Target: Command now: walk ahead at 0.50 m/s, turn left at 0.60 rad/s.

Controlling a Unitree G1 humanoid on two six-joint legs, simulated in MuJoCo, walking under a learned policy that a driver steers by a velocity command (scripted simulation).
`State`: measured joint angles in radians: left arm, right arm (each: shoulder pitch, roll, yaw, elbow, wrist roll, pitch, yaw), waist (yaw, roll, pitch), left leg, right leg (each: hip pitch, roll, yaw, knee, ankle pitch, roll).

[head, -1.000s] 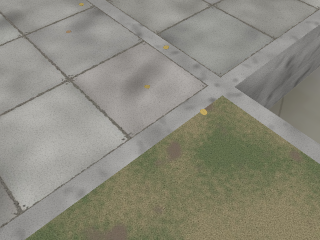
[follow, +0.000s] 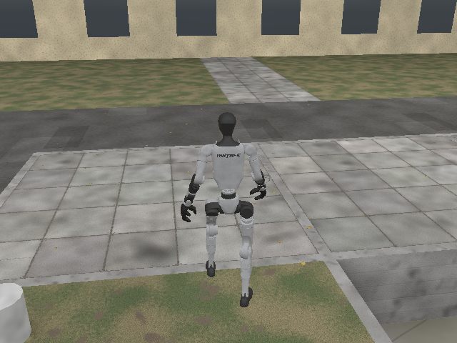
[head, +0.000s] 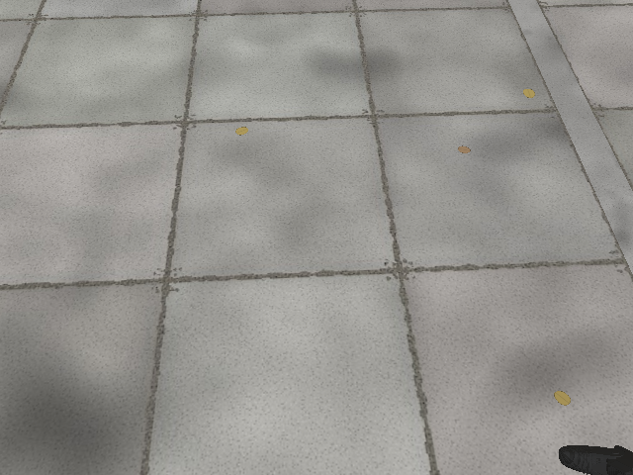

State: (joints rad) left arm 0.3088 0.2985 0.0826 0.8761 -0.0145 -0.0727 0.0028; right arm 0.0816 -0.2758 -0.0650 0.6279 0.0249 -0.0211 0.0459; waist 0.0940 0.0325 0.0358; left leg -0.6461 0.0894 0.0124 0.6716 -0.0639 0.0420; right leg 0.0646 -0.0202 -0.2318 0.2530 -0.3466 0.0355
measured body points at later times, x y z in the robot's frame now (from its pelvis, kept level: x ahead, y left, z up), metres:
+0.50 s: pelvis +0.29 +0.03 +0.00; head +0.32 +0.05 +0.45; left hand +0.45 +0.32 -0.08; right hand +0.41 -0.24 -0.10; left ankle +0.17 +0.11 -0.73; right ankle +0.48 -0.06 -0.71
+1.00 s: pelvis +0.57 +0.08 +0.01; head +0.60 +0.09 +0.46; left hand +0.49 +0.36 -0.12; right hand +0.85 -0.07 -0.07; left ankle +0.70 +0.27 -0.70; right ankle +0.48 -0.05 -0.73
